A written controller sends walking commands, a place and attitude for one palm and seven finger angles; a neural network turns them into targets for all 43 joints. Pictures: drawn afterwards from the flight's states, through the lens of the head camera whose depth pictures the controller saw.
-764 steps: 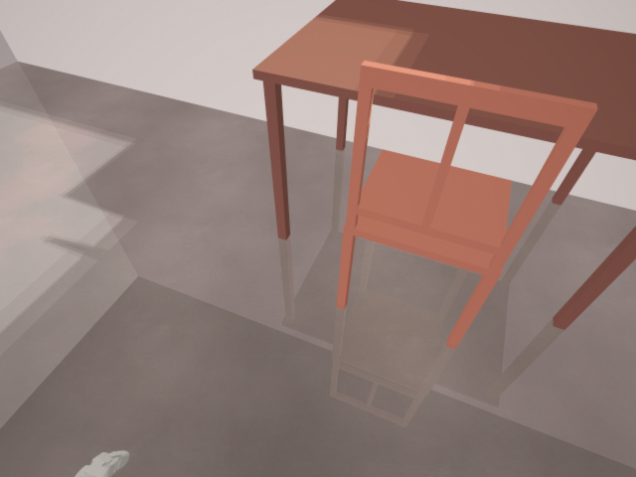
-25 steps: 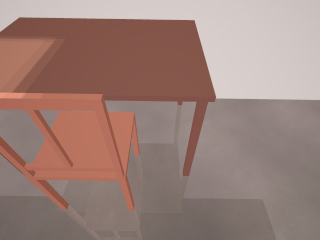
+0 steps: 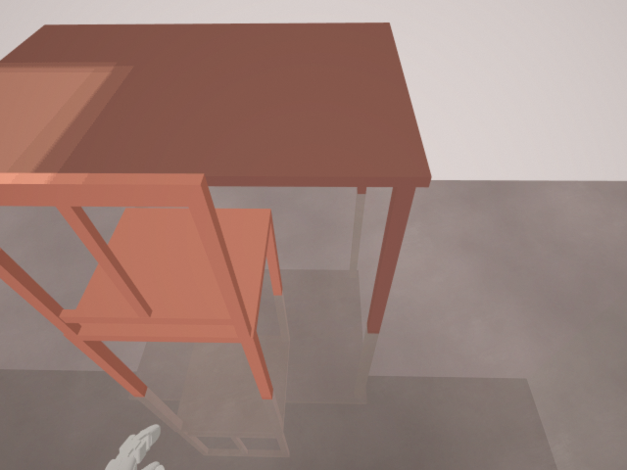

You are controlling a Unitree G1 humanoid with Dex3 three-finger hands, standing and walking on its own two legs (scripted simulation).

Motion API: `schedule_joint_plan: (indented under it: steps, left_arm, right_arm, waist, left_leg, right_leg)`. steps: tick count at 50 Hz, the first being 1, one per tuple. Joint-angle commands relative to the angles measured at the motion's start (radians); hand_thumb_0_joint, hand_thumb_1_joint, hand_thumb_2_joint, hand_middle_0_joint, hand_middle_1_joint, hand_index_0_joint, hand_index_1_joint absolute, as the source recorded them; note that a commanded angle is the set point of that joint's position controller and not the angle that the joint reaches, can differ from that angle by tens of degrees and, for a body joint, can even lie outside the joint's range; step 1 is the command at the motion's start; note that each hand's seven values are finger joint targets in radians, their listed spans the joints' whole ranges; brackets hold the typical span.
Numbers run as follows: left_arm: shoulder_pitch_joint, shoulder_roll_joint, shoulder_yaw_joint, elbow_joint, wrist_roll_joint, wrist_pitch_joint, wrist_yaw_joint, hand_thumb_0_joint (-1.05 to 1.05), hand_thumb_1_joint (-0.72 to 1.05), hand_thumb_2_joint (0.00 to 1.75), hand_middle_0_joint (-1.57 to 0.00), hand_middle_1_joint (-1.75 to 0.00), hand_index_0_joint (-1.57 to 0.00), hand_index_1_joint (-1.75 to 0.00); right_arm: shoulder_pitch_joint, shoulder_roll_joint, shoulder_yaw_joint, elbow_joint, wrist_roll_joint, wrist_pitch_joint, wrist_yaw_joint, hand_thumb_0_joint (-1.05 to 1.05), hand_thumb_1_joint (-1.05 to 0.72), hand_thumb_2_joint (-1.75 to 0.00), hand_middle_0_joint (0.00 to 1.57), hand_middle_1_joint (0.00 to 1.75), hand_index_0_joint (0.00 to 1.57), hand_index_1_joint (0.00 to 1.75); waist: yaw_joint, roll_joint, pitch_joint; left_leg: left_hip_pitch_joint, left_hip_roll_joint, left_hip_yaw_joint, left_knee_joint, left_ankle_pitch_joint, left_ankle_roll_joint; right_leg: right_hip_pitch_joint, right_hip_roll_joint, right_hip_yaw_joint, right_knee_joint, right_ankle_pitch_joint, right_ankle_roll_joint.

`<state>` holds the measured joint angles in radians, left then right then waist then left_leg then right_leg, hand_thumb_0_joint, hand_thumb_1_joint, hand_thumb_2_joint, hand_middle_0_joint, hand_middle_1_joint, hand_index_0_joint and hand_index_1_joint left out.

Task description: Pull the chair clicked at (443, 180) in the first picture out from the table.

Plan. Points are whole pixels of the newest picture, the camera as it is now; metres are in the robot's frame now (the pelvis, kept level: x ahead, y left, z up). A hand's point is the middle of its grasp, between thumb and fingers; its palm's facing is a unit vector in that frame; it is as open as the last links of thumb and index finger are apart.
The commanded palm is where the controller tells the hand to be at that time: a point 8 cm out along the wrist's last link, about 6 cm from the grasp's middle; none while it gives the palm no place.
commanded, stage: raise the hand toward the chair's back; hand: left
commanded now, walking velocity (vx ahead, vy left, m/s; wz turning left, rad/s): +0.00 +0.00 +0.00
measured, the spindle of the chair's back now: (112, 268) +0.43 +0.41 -0.08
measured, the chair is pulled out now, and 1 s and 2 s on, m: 0.00 0.00 0.00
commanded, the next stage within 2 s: aim the fingers beside a spindle in 2.00 s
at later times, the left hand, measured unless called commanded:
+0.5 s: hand (163, 449) +0.15 +0.21 -0.06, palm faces +0.10 -0.99 -0.04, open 10.8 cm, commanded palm +0.13 +0.26 -0.06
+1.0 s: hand (172, 426) +0.18 +0.21 -0.07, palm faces -0.01 -1.00 -0.04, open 15.1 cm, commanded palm +0.15 +0.27 -0.05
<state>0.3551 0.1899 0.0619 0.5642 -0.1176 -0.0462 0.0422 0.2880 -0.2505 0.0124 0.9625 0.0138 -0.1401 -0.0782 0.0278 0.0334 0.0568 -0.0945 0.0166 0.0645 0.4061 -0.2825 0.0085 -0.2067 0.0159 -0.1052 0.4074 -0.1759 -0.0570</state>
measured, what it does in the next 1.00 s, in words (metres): lowers itself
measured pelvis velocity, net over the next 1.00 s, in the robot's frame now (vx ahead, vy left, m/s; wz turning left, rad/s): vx -0.04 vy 0.02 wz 0.03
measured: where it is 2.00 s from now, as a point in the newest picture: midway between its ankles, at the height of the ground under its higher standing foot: outside the picture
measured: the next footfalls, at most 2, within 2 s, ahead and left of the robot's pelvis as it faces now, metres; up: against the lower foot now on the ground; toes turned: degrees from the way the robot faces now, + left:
none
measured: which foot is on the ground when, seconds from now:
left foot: down 0.00-1.00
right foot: down 0.00-1.00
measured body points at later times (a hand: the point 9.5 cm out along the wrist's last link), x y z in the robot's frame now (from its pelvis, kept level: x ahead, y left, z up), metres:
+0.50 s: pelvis -0.05 +0.01 -0.12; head +0.03 +0.03 +0.33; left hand +0.14 +0.26 -0.06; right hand +0.19 -0.19 -0.18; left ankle -0.04 +0.11 -0.74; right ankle +0.03 -0.08 -0.74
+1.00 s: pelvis -0.04 +0.02 -0.11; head +0.04 +0.04 +0.34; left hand +0.17 +0.26 -0.06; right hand +0.16 -0.22 -0.17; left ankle -0.04 +0.11 -0.74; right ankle +0.03 -0.08 -0.74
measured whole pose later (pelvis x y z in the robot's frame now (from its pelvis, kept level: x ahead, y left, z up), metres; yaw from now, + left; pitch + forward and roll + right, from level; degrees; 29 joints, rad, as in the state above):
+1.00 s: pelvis -0.04 +0.02 -0.11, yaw +2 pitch +16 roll -2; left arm 0.37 0.25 0.15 -0.03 -0.24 -0.37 -0.26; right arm 0.21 -0.25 0.00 0.54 0.02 -0.25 -0.04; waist 0.00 0.00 -0.13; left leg -0.93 0.01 0.01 1.24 -0.60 0.04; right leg -1.00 -0.05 -0.15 1.15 -0.44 -0.04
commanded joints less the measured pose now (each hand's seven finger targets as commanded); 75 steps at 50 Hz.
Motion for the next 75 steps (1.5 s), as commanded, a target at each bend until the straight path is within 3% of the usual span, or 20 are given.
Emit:
schedule_joint_plan:
  steps: [1, 2, 4, 5, 7, 9, 13, 15, 17, 20, 23, 27, 31, 33, 37, 42, 51, 57, 65, 75]
  left_arm:
    - [-0.124, 0.062, 0.06, -0.358, -0.078, -0.169, -0.025, 0.0, 0.76, 0.84, -0.19, -0.28, -0.19, -0.28]
    - [-0.125, 0.063, 0.092, -0.267, -0.093, -0.232, -0.061, 0.0, 0.74, 0.83, -0.18, -0.27, -0.18, -0.27]
    - [0.068, 0.011, 0.124, -0.161, -0.134, -0.384, -0.157, 0.0, 0.69, 0.81, -0.18, -0.27, -0.18, -0.27]
    - [0.117, -0.015, 0.119, -0.173, -0.161, -0.47, -0.217, 0.0, 0.67, 0.8, -0.18, -0.26, -0.18, -0.26]
    - [0.168, 0.003, 0.145, -0.228, -0.185, -0.624, -0.355, 0.0, 0.62, 0.78, -0.17, -0.26, -0.17, -0.26]
    - [0.146, 0.088, 0.193, -0.284, -0.17, -0.733, -0.446, 0.0, 0.57, 0.76, -0.17, -0.25, -0.17, -0.25]
    - [0.045, 0.129, 0.223, -0.49, -0.209, -0.613, -0.457, 0.0, 0.48, 0.72, -0.16, -0.23, -0.16, -0.23]
    - [-0.081, 0.153, 0.227, -0.685, -0.231, -0.575, -0.411, 0.0, 0.43, 0.7, -0.15, -0.23, -0.15, -0.23]
    - [-0.147, 0.169, 0.225, -0.843, -0.22, -0.562, -0.352, 0.0, 0.39, 0.68, -0.15, -0.22, -0.15, -0.22]
    - [-0.139, 0.141, 0.142, -0.968, -0.163, -0.555, -0.307, 0.0, 0.32, 0.65, -0.14, -0.21, -0.14, -0.21]
    - [-0.143, 0.101, 0.057, -0.898, -0.132, -0.511, -0.332, 0.0, 0.25, 0.62, -0.13, -0.2, -0.13, -0.2]
    - [-0.016, 0.12, 0.116, -0.682, -0.145, -0.361, -0.388, 0.0, 0.15, 0.58, -0.13, -0.18, -0.13, -0.18]
    - [0.053, 0.178, 0.243, -0.737, -0.185, -0.244, -0.354, 0.0, 0.06, 0.54, -0.12, -0.17, -0.12, -0.17]
    - [0.051, 0.174, 0.258, -0.835, -0.189, -0.253, -0.303, 0.0, 0.01, 0.52, -0.11, -0.16, -0.11, -0.16]
    - [0.019, 0.134, 0.202, -0.868, -0.16, -0.356, -0.217, 0.0, -0.08, 0.48, -0.1, -0.15, -0.1, -0.15]
    - [-0.039, 0.109, 0.096, -0.793, -0.117, -0.438, -0.258, 0.0, -0.2, 0.43, -0.09, -0.13, -0.09, -0.13]
    - [-0.01, 0.215, 0.239, -0.886, -0.163, -0.381, -0.268, 0.0, -0.41, 0.34, -0.07, -0.09, -0.07, -0.09]
    - [-0.035, 0.126, 0.144, -0.753, -0.133, -0.366, -0.258, 0.0, -0.5, 0.3, -0.06, -0.08, -0.06, -0.08]
    - [-0.105, 0.223, 0.231, -0.811, -0.157, -0.368, -0.308, 0.0, -0.5, 0.3, -0.06, -0.08, -0.06, -0.08]
    - [-0.154, 0.198, 0.209, -0.682, -0.157, -0.369, -0.315, 0.0, -0.5, 0.3, -0.06, -0.08, -0.06, -0.08]
  right_arm:
    - [-0.095, -0.153, -0.052, -0.291, 0.005, -0.177, 0.0, 0.0, -0.9, -0.9, 0.2, 0.3, 0.2, 0.3]
    - [-0.079, -0.157, -0.067, -0.31, 0.002, -0.184, 0.018, 0.0, -0.9, -0.9, 0.2, 0.3, 0.2, 0.3]
    - [-0.107, -0.148, -0.086, -0.358, -0.008, -0.203, 0.054, 0.0, -0.9, -0.9, 0.2, 0.3, 0.2, 0.3]
    - [-0.128, -0.143, -0.088, -0.383, -0.015, -0.212, 0.075, 0.0, -0.9, -0.9, 0.2, 0.3, 0.2, 0.3]
    - [-0.137, -0.131, -0.095, -0.431, -0.016, -0.232, 0.124, 0.0, -0.9, -0.9, 0.2, 0.3, 0.2, 0.3]
    - [-0.16, -0.134, -0.104, -0.473, -0.026, -0.24, 0.151, 0.0, -0.9, -0.9, 0.2, 0.3, 0.2, 0.3]
    - [-0.21, -0.142, -0.108, -0.623, -0.005, -0.208, 0.133, 0.0, -0.9, -0.9, 0.2, 0.3, 0.2, 0.3]
    - [-0.19, -0.135, -0.098, -0.647, -0.002, -0.208, 0.107, 0.0, -0.9, -0.9, 0.2, 0.3, 0.2, 0.3]
    - [-0.145, -0.131, -0.091, -0.624, -0.01, -0.205, 0.086, 0.0, -0.9, -0.9, 0.2, 0.3, 0.2, 0.3]
    - [-0.103, -0.13, -0.076, -0.588, -0.018, -0.205, 0.062, 0.0, -0.9, -0.9, 0.2, 0.3, 0.2, 0.3]
    - [-0.099, -0.13, -0.062, -0.553, -0.015, -0.205, 0.046, 0.0, -0.9, -0.9, 0.2, 0.3, 0.2, 0.3]
    - [-0.116, -0.129, -0.058, -0.55, 0.011, -0.185, 0.031, 0.0, -0.9, -0.9, 0.2, 0.3, 0.2, 0.3]
    - [-0.167, -0.099, -0.057, -0.599, 0.017, -0.159, 0.036, 0.0, -0.9, -0.9, 0.2, 0.3, 0.2, 0.3]
    - [-0.16, -0.079, -0.059, -0.606, 0.009, -0.158, 0.044, 0.0, -0.9, -0.9, 0.2, 0.3, 0.2, 0.3]
    - [-0.137, -0.079, -0.059, -0.577, -0.009, -0.165, 0.051, 0.0, -0.9, -0.9, 0.2, 0.3, 0.2, 0.3]
    - [-0.109, -0.12, -0.058, -0.563, -0.004, -0.179, 0.047, 0.0, -0.9, -0.9, 0.2, 0.3, 0.2, 0.3]
    - [-0.091, -0.116, -0.063, -0.585, 0.008, -0.167, 0.03, 0.0, -0.9, -0.9, 0.2, 0.3, 0.2, 0.3]
    - [-0.104, -0.117, -0.055, -0.569, 0.005, -0.149, 0.042, 0.0, -0.9, -0.9, 0.2, 0.3, 0.2, 0.3]
    - [-0.087, -0.123, -0.049, -0.587, 0.007, -0.155, 0.031, 0.0, -0.9, -0.9, 0.2, 0.3, 0.2, 0.3]
    - [-0.086, -0.131, -0.048, -0.548, 0.011, -0.159, 0.039, 0.0, -0.9, -0.9, 0.2, 0.3, 0.2, 0.3]
  waist:
    - [-0.056, -0.24, -0.046]
    - [-0.06, -0.362, 0.019]
    - [-0.003, -0.411, -0.016]
    - [0.018, -0.344, -0.052]
    - [0.068, -0.027, -0.19]
    - [0.071, 0.036, -0.297]
    - [0.056, -0.141, -0.391]
    - [0.036, 0.007, -0.42]
    - [0.005, 0.061, -0.445]
    - [-0.038, 0.091, -0.486]
    - [-0.084, 0.055, -0.43]
    - [-0.044, -0.067, -0.399]
    - [0.049, -0.026, -0.514]
    - [0.057, 0.017, -0.526]
    - [0.01, -0.016, -0.444]
    - [-0.059, -0.016, -0.339]
    - [0.001, 0.06, -0.512]
    - [-0.05, 0.007, -0.353]
    - [-0.019, 0.039, -0.482]
    - [-0.046, 0.019, -0.412]
  left_leg:
    - [-0.211, -0.009, -0.092, 0.028, 0.147, 0.02]
    - [-0.317, -0.018, -0.102, 0.084, 0.045, 0.025]
    - [-0.493, -0.035, -0.095, 0.225, -0.066, 0.017]
    - [-0.553, -0.044, -0.083, 0.291, -0.086, 0.007]
    - [-0.61, -0.062, -0.057, 0.411, -0.048, -0.021]
    - [-0.716, -0.066, -0.053, 0.532, -0.025, -0.017]
    - [-0.872, -0.07, -0.047, 0.604, -0.188, 0.011]
    - [-0.859, -0.061, -0.054, 0.621, -0.201, 0.016]
    - [-0.796, -0.041, -0.086, 0.626, -0.19, 0.019]
    - [-0.735, -0.028, -0.11, 0.654, -0.054, 0.029]
    - [-0.772, -0.02, -0.13, 0.683, -0.085, 0.031]
    - [-0.848, -0.025, -0.143, 0.64, -0.139, 0.02]
    - [-0.813, -0.039, -0.126, 0.587, -0.069, 0.009]
    - [-0.768, -0.038, -0.122, 0.571, -0.015, 0.003]
    - [-0.773, -0.026, -0.13, 0.584, -0.023, 0.004]
    - [-0.824, -0.023, -0.138, 0.602, -0.188, 0.012]
    - [-0.699, -0.029, -0.132, 0.57, 0.03, 0.0]
    - [-0.747, -0.023, -0.132, 0.566, -0.038, 0.003]
    - [-0.693, -0.027, -0.125, 0.555, 0.028, 0.003]
    - [-0.73, -0.028, -0.116, 0.545, -0.02, 0.008]
  right_leg:
    - [-0.068, -0.045, 0.052, 0.025, -0.002, 0.027]
    - [-0.179, -0.047, 0.052, 0.045, -0.126, 0.043]
    - [-0.277, -0.055, 0.09, 0.142, -0.273, 0.045]
    - [-0.31, -0.062, 0.109, 0.208, -0.286, 0.036]
    - [-0.319, -0.074, 0.13, 0.386, -0.162, -0.01]
    - [-0.386, -0.067, 0.143, 0.533, -0.078, -0.02]
    - [-0.441, -0.061, 0.198, 0.529, -0.352, 0.017]
    - [-0.448, -0.062, 0.227, 0.511, -0.413, 0.015]
    - [-0.498, -0.043, 0.188, 0.544, -0.384, 0.012]
    - [-0.511, -0.031, 0.132, 0.604, -0.18, 0.011]
    - [-0.584, -0.022, 0.1, 0.613, -0.204, 0.021]
    - [-0.551, -0.018, 0.071, 0.591, -0.273, 0.03]
    - [-0.41, -0.027, 0.074, 0.588, -0.221, 0.023]
    - [-0.396, -0.029, 0.061, 0.589, -0.162, 0.022]
    - [-0.482, -0.02, 0.046, 0.596, -0.175, 0.019]
    - [-0.609, -0.025, 0.054, 0.581, -0.331, 0.021]
    - [-0.446, -0.02, 0.041, 0.586, -0.12, 0.016]
    - [-0.526, -0.018, 0.029, 0.56, -0.169, 0.023]
    - [-0.421, -0.024, 0.048, 0.551, -0.095, 0.021]
    - [-0.431, -0.029, 0.058, 0.517, -0.128, 0.026]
